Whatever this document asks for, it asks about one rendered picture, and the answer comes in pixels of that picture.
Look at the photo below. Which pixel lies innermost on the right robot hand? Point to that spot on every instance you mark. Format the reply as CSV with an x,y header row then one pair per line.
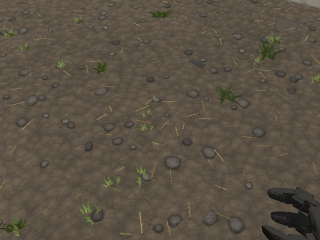
x,y
307,225

